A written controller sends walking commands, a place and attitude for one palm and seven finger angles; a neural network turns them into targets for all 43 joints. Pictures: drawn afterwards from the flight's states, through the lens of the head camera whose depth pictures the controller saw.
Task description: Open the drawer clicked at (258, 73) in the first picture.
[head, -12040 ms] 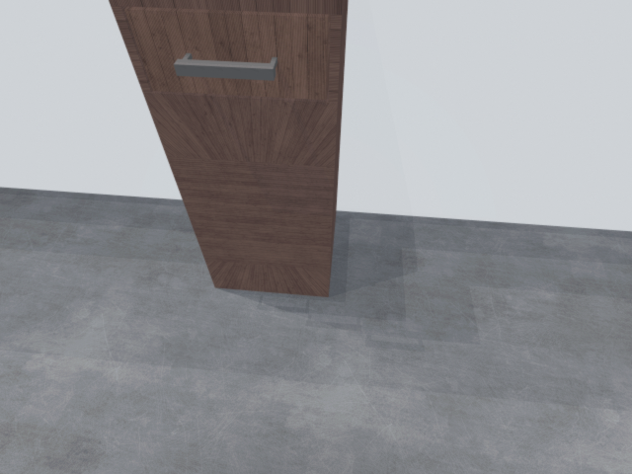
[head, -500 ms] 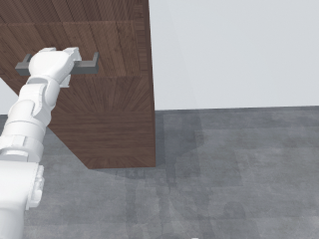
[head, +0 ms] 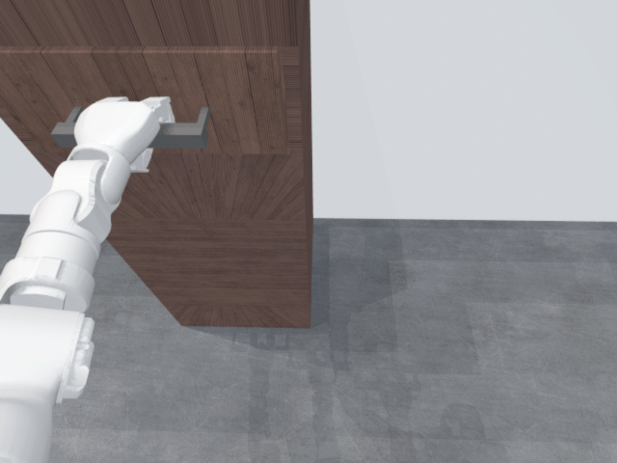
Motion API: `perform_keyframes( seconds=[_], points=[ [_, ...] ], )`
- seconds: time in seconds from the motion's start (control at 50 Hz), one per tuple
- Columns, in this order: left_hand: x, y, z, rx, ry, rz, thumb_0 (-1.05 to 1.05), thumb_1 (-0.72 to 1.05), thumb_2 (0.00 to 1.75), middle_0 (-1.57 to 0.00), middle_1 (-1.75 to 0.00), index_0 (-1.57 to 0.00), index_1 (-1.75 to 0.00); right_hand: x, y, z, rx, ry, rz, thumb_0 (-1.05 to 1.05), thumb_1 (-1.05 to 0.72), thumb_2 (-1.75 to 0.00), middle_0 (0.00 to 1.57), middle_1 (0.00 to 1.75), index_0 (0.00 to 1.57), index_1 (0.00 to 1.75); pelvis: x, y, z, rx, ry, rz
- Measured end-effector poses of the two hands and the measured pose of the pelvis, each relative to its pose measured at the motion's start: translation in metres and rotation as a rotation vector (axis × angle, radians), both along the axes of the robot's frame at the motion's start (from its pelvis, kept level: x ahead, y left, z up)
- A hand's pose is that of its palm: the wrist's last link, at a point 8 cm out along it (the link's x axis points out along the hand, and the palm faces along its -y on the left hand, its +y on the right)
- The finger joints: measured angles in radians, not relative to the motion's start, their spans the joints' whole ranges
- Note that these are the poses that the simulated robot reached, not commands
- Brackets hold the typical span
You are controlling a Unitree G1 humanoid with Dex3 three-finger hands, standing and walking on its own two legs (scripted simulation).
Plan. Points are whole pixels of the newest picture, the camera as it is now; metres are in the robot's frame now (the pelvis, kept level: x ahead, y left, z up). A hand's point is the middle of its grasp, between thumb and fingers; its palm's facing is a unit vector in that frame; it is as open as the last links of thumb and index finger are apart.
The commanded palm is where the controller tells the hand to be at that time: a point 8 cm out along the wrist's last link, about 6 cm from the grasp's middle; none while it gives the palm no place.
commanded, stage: pull the drawer open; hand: left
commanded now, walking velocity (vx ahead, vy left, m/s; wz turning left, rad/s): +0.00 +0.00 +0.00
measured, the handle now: (136, 124) +0.53 +0.23 +0.13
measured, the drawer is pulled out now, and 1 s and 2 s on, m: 0.01 0.02 0.04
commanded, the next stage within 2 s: none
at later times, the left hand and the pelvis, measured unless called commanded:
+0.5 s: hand (138, 166) +0.47 +0.22 +0.11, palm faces +0.00 -0.03 -1.00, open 5.5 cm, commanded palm +0.43 +0.23 +0.17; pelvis +0.00 +0.01 +0.00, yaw -3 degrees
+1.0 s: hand (133, 169) +0.47 +0.23 +0.11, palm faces -0.05 -0.01 -1.00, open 5.4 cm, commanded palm +0.43 +0.23 +0.17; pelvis +0.00 +0.00 +0.00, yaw +0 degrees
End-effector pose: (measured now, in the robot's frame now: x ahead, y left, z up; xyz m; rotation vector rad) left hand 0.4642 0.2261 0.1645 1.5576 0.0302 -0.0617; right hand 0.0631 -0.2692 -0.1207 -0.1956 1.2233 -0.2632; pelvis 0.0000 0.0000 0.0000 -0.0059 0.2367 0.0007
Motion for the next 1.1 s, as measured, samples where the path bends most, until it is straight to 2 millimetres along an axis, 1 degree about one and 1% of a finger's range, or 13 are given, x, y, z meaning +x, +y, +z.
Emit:
perform_keyframes(
  seconds=[0.22, 0.34, 0.4, 0.48, 0.56, 0.64, 0.7, 0.76, 0.82, 0.86, 0.92, 1.02, 1.1],
  points=[
    [-0.001, 0.0, -0.001, 0.008, -0.02, 0.0, -0.01, 0.74, 0.85, -0.37, -1.35, -0.41, -1.35, -0.052, -0.005, -0.002, -0.006, 0.099, -0.063, 0.0, -0.91, -0.89, 0.2, 0.3, 0.2, 0.3, -0.008, 0.0, -0.001, 0.001, 0.004, -0.013],
    [-0.003, -0.001, -0.002, 0.004, -0.032, 0.003, 0.0, 0.74, 0.83, -0.35, -1.35, -0.4, -1.35, -0.066, -0.002, -0.001, 0.003, 0.12, -0.095, 0.0, -0.91, -0.89, 0.2, 0.3, 0.2, 0.3, -0.006, 0.003, 0.001, 0.001, -0.001, -0.028],
    [-0.005, -0.001, -0.002, -0.001, -0.04, 0.001, 0.01, 0.75, 0.82, -0.34, -1.35, -0.39, -1.35, -0.064, 0.0, -0.001, 0.01, 0.111, -0.104, 0.0, -0.91, -0.89, 0.2, 0.3, 0.2, 0.3, -0.004, 0.005, 0.002, 0.001, -0.005, -0.036],
    [-0.01, -0.001, -0.002, -0.011, -0.054, -0.004, 0.02, 0.75, 0.8, -0.33, -1.35, -0.39, -1.35, -0.049, 0.003, 0.0, 0.023, 0.077, -0.1, 0.01, -0.91, -0.89, 0.2, 0.3, 0.2, 0.3, 0.002, 0.007, 0.003, 0.0, -0.012, -0.043],
    [-0.016, -0.001, -0.003, -0.018, -0.065, -0.006, 0.02, 0.76, 0.79, -0.32, -1.35, -0.39, -1.35, -0.023, 0.007, 0.002, 0.037, 0.024, -0.078, 0.01, -0.91, -0.89, 0.2, 0.3, 0.2, 0.3, 0.007, 0.009, 0.004, -0.002, -0.02, -0.044],
    [-0.023, 0.0, -0.003, -0.026, -0.07, -0.009, 0.03, 0.76, 0.79, -0.31, -1.35, -0.39, -1.35, 0.01, 0.01, 0.005, 0.046, -0.042, -0.039, 0.01, -0.91, -0.89, 0.2, 0.3, 0.2, 0.3, 0.013, 0.01, 0.006, -0.002, -0.029, -0.042],
    [-0.021, 0.0, -0.002, -0.014, -0.058, -0.008, 0.02, 0.74, 0.81, -0.33, -1.35, -0.39, -1.35, 0.032, 0.011, 0.005, 0.037, -0.065, 0.013, 0.0, -0.91, -0.89, 0.2, 0.3, 0.2, 0.3, 0.013, 0.009, 0.004, -0.004, -0.032, -0.019],
    [-0.017, 0.002, -0.002, 0.001, -0.033, 0.006, 0.0, 0.75, 0.83, -0.35, -1.35, -0.4, -1.35, 0.048, 0.012, 0.006, 0.026, -0.085, 0.047, 0.0, -0.91, -0.89, 0.2, 0.3, 0.2, 0.3, 0.012, 0.007, 0.003, -0.003, -0.028, -0.004],
    [-0.015, 0.002, -0.001, 0.01, -0.013, 0.009, -0.01, 0.74, 0.84, -0.37, -1.35, -0.4, -1.35, 0.056, 0.012, 0.006, 0.022, -0.104, 0.065, 0.0, -0.91, -0.89, 0.2, 0.3, 0.2, 0.3, 0.01, 0.005, 0.002, -0.001, -0.025, 0.005],
    [-0.015, 0.002, 0.0, 0.01, -0.005, 0.009, 0.0, 0.73, 0.84, -0.38, -1.35, -0.41, -1.35, 0.056, 0.012, 0.006, 0.022, -0.108, 0.069, 0.0, -0.91, -0.89, 0.2, 0.3, 0.2, 0.3, 0.008, 0.004, 0.002, -0.001, -0.025, 0.008],
    [-0.014, 0.002, 0.0, 0.008, 0.003, 0.007, 0.0, 0.73, 0.84, -0.39, -1.35, -0.41, -1.35, 0.049, 0.011, 0.004, 0.022, -0.098, 0.066, 0.0, -0.91, -0.89, 0.2, 0.3, 0.2, 0.3, 0.005, 0.002, 0.001, 0.001, -0.023, 0.009],
    [-0.016, 0.002, -0.001, 0.004, -0.012, 0.003, 0.0, 0.74, 0.83, -0.37, -1.35, -0.41, -1.35, 0.022, 0.007, 0.0, 0.033, -0.05, 0.026, 0.0, -0.91, -0.89, 0.2, 0.3, 0.2, 0.3, 0.003, 0.0, 0.001, 0.002, -0.019, -0.007],
    [-0.023, 0.002, -0.002, -0.008, -0.041, 0.0, 0.02, 0.75, 0.81, -0.34, -1.35, -0.4, -1.35, -0.001, 0.004, -0.002, 0.046, -0.003, -0.018, 0.0, -0.91, -0.89, 0.2, 0.3, 0.2, 0.3, 0.005, 0.001, 0.002, 0.003, -0.021, -0.027]
  ],
)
